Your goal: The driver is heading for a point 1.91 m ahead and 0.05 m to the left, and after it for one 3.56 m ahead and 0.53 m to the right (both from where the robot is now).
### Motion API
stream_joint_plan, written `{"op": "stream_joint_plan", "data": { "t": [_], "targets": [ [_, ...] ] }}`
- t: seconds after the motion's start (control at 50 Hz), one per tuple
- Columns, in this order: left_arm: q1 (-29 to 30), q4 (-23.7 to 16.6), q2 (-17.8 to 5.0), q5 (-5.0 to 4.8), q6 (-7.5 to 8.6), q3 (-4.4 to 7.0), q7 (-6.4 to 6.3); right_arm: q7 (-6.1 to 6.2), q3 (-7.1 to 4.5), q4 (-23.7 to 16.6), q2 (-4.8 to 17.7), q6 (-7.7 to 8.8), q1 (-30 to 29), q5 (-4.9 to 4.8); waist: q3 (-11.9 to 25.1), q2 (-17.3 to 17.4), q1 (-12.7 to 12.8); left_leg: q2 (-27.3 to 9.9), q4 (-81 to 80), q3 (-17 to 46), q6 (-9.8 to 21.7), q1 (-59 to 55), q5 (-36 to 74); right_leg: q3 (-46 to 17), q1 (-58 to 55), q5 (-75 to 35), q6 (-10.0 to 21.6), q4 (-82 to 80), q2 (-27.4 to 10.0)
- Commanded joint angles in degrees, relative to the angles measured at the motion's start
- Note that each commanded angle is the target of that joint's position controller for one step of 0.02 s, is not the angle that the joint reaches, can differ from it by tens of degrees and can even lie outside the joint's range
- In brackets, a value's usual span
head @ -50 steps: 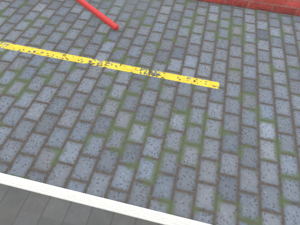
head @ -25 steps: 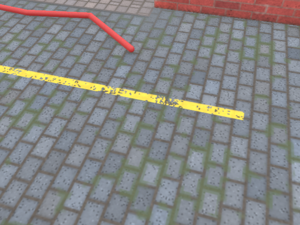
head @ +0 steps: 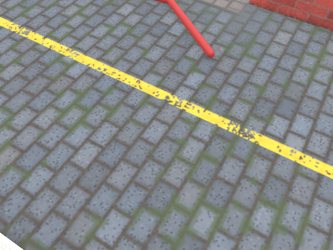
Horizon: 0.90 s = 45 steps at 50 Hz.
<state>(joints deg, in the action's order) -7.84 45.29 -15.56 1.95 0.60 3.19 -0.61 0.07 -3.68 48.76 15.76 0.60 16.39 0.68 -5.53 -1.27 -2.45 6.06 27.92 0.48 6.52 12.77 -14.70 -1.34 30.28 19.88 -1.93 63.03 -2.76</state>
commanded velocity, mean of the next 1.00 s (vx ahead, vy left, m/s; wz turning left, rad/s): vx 0.04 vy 0.00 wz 0.13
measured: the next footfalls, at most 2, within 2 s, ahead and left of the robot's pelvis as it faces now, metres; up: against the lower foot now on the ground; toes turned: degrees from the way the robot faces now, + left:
right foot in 0.36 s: +0.29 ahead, -0.16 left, -0.15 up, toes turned +6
left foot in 0.88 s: +0.06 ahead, +0.04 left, +0.00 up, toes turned +8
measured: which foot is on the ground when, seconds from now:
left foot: down 0.00-0.36, up 0.38-0.86, down 0.88-1.00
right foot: up 0.00-0.34, down 0.36-0.94, up 0.96-1.00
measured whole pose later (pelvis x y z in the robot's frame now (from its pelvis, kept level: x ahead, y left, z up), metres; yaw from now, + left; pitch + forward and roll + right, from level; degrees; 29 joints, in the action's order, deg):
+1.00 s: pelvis +0.13 -0.04 -0.13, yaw +7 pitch +3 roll +2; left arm -18.8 53.4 -13.1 0.4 -1.3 4.2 -0.5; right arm 3.1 2.5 45.5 7.7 -2.7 13.8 2.6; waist 6.1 -4.1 -0.2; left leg 4.3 77.0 -3.4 5.1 28.4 -51.8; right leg -7.7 24.7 15.7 1.6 27.6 -0.6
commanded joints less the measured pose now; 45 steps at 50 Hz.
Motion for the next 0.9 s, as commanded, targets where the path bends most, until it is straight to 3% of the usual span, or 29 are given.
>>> {"op": "stream_joint_plan", "data": {
  "t": [0.02,0.06,0.08,0.14,0.2,0.22,0.26,0.28,0.32,0.34,0.36,0.38,0.4,0.42,0.44,0.46,0.48,0.5,0.52,0.56,0.58,0.6,0.68,0.78,0.8,0.82,0.86,0.88,0.9],
  "targets": [
    [-3.19,-2.96,-5.69,0.08,-1.23,1.79,-0.01,0.40,-1.95,-1.89,9.67,1.83,4.51,0.55,8.49,3.26,0.85,-13.75,-4.62,11.79,9.34,-7.75,44.70,-0.53,2.77,-11.56,0.93,-1.95,1.26],
    [1.63,-5.55,-5.53,0.51,-1.70,1.48,0.64,1.19,-1.54,-0.90,8.67,1.61,4.39,0.02,6.23,6.45,0.34,-11.61,-4.34,12.49,7.63,-7.04,26.95,-0.78,6.05,-19.19,0.95,-10.94,1.00],
    [2.67,-6.00,-5.37,0.41,-1.69,1.43,0.99,1.45,-1.14,-1.04,7.57,1.36,4.72,0.29,6.08,6.76,-0.27,-11.41,-3.03,13.22,7.83,-6.79,23.90,-0.78,6.28,-22.50,0.86,-13.63,1.06],
    [5.25,-7.17,-4.61,0.40,-0.89,1.05,1.79,2.18,-0.67,-1.31,7.27,0.63,6.16,1.32,5.61,5.39,-1.31,-12.69,2.83,16.93,8.60,-4.31,16.87,-1.70,7.13,-29.16,1.11,-19.14,0.97],
    [6.81,-7.90,-3.57,0.18,0.32,0.64,2.29,3.09,-0.34,-1.54,7.35,0.96,7.49,1.88,4.13,5.02,-2.19,-11.97,8.65,19.08,7.88,-0.26,8.04,-2.61,5.00,-35.39,1.37,-25.15,1.53],
    [6.91,-7.77,-3.47,0.05,0.86,0.54,2.62,3.38,-0.36,-1.96,7.47,1.04,7.22,2.04,3.95,3.45,-2.08,-11.59,10.57,19.46,7.38,1.52,4.62,-3.37,2.93,-37.89,1.61,-27.39,1.38],
    [3.80,-6.70,-2.81,-1.39,1.22,0.26,2.91,3.82,-0.05,-2.56,6.49,0.93,5.18,1.97,2.64,5.21,-0.39,-10.86,14.29,19.34,6.13,5.21,1.66,-5.12,-2.88,-41.47,2.06,-33.74,-0.24],
    [1.48,-5.43,-3.19,-2.33,1.51,0.39,2.94,4.20,0.20,-2.94,5.54,0.83,5.27,2.45,1.87,4.61,-0.12,-10.24,16.44,19.42,5.38,5.15,-1.02,-5.84,-5.77,-43.79,2.36,-39.27,-1.63],
    [-5.33,-1.00,-3.30,-2.46,1.74,0.79,3.06,4.72,0.50,-2.20,4.14,0.26,6.56,2.37,0.87,2.05,1.17,-7.54,24.86,17.08,4.07,6.95,-3.81,-3.78,-15.92,-51.69,2.29,-50.58,-2.85],
    [-11.83,2.40,-3.78,-1.53,1.94,1.23,2.80,4.33,0.46,-1.64,3.75,-0.12,7.76,1.75,2.36,-1.25,3.12,-4.64,33.34,12.80,2.72,10.17,-3.61,0.26,-26.43,-54.18,1.44,-53.73,-1.72],
    [-17.53,5.30,-4.51,-0.52,2.21,1.51,2.61,3.09,0.59,-0.59,2.35,-0.04,11.25,0.81,6.16,-6.37,3.88,-0.72,44.13,7.48,1.12,13.44,-11.81,2.19,-36.50,-61.49,0.73,-50.72,-2.48],
    [-24.59,7.72,-6.88,0.33,3.00,1.38,3.02,2.91,-0.16,0.68,0.50,-0.32,17.22,-1.99,12.37,-13.61,3.75,6.33,69.09,2.55,-2.07,25.54,-43.72,-5.81,-50.66,-97.43,3.92,-33.21,-12.53],
    [-25.51,8.54,-8.43,-1.68,3.28,1.75,3.49,4.23,0.08,1.56,1.64,-0.99,21.52,-2.69,16.42,-13.55,1.06,3.66,82.28,4.06,-2.78,34.80,-42.46,-13.61,-54.63,-99.45,9.53,-26.89,-19.58],
    [-22.04,6.61,-6.96,-3.36,3.06,1.64,3.12,4.51,0.33,2.27,2.48,-1.28,19.24,-1.04,18.00,-8.16,1.63,1.73,88.00,5.44,-2.97,37.90,-35.97,-15.29,-49.62,-83.49,13.10,-29.99,-20.76],
    [-17.88,4.93,-5.05,-2.97,2.90,0.73,2.07,4.00,0.63,0.85,2.30,-1.38,12.93,0.35,17.31,-4.47,2.15,0.47,90.60,4.98,-3.19,38.87,-30.78,-15.29,-42.73,-68.18,15.35,-33.78,-19.44],
    [-12.35,3.79,-5.59,-2.41,2.56,0.64,0.08,3.27,1.16,-0.66,1.84,-2.02,9.23,1.06,18.12,-4.47,0.93,-1.87,89.41,4.64,-3.97,39.04,-24.21,-20.03,-35.91,-45.09,20.04,-39.07,-22.56],
    [-8.66,2.43,-4.54,-1.49,1.99,0.10,-1.00,2.82,1.34,-1.69,2.88,-3.12,3.53,1.77,14.19,-2.29,1.38,-4.16,81.77,4.30,-4.56,35.49,-16.29,-19.75,-24.03,-26.05,21.02,-45.01,-20.66],
    [-6.72,2.65,-3.76,-0.78,1.49,-0.53,-1.25,2.49,1.40,-2.14,2.96,-4.30,0.43,1.98,11.10,-3.23,1.42,-4.06,79.01,2.34,-4.69,30.08,-14.20,-17.17,-14.55,-20.14,20.05,-47.75,-17.06],
    [-7.81,3.89,-3.36,-0.43,1.56,-0.76,-1.29,2.37,1.34,-2.74,2.55,-4.61,-1.57,2.34,8.26,-2.38,1.67,-3.67,77.12,3.76,-4.90,29.50,-10.80,-16.30,-10.66,-18.98,18.83,-47.50,-14.73],
    [-11.23,6.06,-2.48,-0.97,1.97,-1.20,-1.20,2.53,1.99,-1.67,0.36,-5.22,0.50,2.39,8.16,-3.99,1.43,-3.17,76.71,2.06,-4.82,29.06,-11.27,-13.87,-10.08,-23.73,17.76,-46.55,-11.99],
    [-11.65,6.55,-2.30,-1.27,2.29,-1.25,-0.84,2.47,1.78,-1.28,0.93,-4.79,1.30,2.11,7.20,-3.39,1.01,-3.13,69.68,2.54,-5.31,30.08,-5.75,-11.06,-10.96,-20.47,16.89,-46.25,-8.82],
    [-12.66,7.31,-1.52,-1.03,2.43,-1.39,-0.83,2.50,1.89,-0.60,0.13,-4.59,1.67,2.25,7.84,-5.04,1.45,-2.85,68.93,1.56,-5.61,29.98,-5.51,-11.16,-11.93,-21.11,17.24,-45.86,-8.51],
    [-15.55,8.56,-0.43,-0.55,2.22,-1.41,-1.26,3.00,2.15,-1.49,-1.10,-4.25,-1.61,1.99,9.34,-4.38,3.09,-3.50,69.25,1.48,-6.50,33.31,-9.45,-14.82,-17.18,-19.48,20.20,-45.14,-11.17],
    [-15.66,8.35,-0.98,-0.11,1.58,-0.85,-2.02,2.99,2.61,-3.16,-2.01,-3.66,-4.91,1.38,9.58,-3.88,4.52,-5.28,66.60,0.10,-6.65,30.52,-13.60,-15.88,-16.91,-17.01,20.99,-46.06,-12.05],
    [-15.33,8.07,-3.01,-0.23,1.49,-0.24,-2.07,3.04,3.25,-3.87,-3.40,-3.66,-5.50,0.89,11.01,-6.38,4.81,-5.05,73.06,-0.18,-5.25,27.57,-23.48,-18.08,-15.74,-26.95,21.77,-47.73,-15.74],
    [-14.75,7.54,-3.39,-0.33,1.59,0.05,-2.21,3.20,3.35,-4.85,-2.86,-3.59,-6.01,0.72,11.38,-4.20,4.49,-5.86,73.42,2.05,-4.37,27.75,-26.25,-18.26,-16.73,-29.69,21.78,-46.90,-16.44],
    [-13.24,6.74,-3.29,-0.39,1.21,0.14,-2.59,3.27,3.72,-5.99,-2.85,-3.41,-6.82,0.59,12.42,-2.58,4.66,-6.84,68.98,2.73,-3.54,26.13,-26.64,-16.39,-16.94,-29.42,19.94,-46.56,-15.28],
    [-11.14,6.35,-4.36,-0.70,0.05,0.31,-1.91,2.80,4.53,-5.23,-4.61,-3.38,-2.41,-0.05,13.06,-5.96,2.23,-5.35,58.76,-3.50,-2.23,18.26,-35.69,-9.72,-12.21,-30.38,16.94,-48.63,-11.89],
    [-10.73,6.10,-5.34,-0.66,-0.78,1.04,-1.31,2.27,5.14,-4.56,-4.95,-3.20,1.60,0.29,12.25,-9.18,1.55,-3.66,49.25,-5.89,-0.77,12.46,-37.86,-6.56,-9.74,-27.35,14.24,-51.02,-9.04]
  ]
}}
